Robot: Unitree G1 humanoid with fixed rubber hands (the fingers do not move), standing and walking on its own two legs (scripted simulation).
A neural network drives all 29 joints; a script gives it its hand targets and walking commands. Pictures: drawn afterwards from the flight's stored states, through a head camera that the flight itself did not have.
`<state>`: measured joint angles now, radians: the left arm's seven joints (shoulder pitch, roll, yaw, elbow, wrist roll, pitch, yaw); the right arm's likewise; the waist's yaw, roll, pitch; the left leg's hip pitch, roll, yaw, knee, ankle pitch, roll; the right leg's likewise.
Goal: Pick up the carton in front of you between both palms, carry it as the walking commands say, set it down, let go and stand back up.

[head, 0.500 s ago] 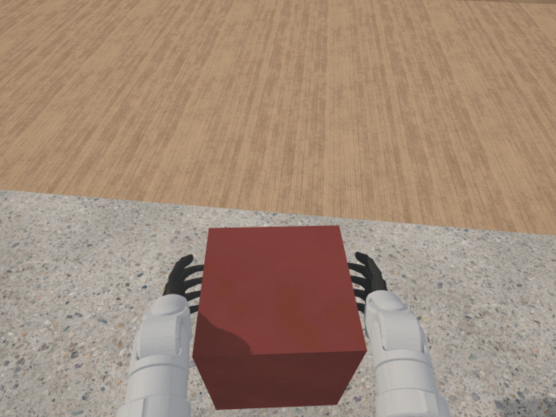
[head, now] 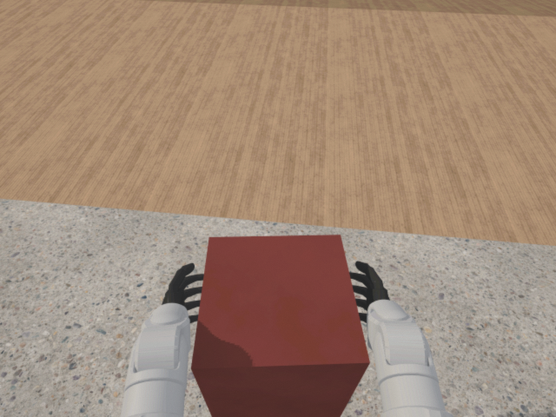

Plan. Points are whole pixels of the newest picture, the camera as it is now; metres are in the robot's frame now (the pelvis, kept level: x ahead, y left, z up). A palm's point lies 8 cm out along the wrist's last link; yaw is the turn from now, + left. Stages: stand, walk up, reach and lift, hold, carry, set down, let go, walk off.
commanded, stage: reach and lift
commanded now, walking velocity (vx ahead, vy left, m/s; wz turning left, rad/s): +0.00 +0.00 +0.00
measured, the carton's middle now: (276, 331) +0.29 +0.00 -0.04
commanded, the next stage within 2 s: hold in 0.02 s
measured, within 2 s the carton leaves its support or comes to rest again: neither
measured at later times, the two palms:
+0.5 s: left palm (171, 317) +0.27 +0.15 +0.05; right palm (381, 313) +0.27 -0.15 +0.05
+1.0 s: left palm (173, 304) +0.29 +0.15 +0.05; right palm (379, 301) +0.29 -0.15 +0.05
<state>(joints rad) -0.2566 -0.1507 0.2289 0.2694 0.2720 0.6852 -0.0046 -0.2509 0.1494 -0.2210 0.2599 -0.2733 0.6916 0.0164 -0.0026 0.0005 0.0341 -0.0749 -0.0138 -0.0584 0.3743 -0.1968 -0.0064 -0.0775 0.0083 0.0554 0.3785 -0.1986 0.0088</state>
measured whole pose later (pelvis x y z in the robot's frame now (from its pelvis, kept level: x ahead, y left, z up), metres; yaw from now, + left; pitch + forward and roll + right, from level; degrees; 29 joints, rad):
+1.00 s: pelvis +0.01 +0.00 +0.00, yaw +0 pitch -2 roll +0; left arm -0.22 -0.14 0.19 0.15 0.23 0.80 0.01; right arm -0.22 0.14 -0.18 0.14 -0.23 0.81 0.00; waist 0.00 0.00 -0.09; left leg -0.20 -0.01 -0.05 0.49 -0.33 -0.01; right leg -0.20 0.01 0.05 0.49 -0.33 0.01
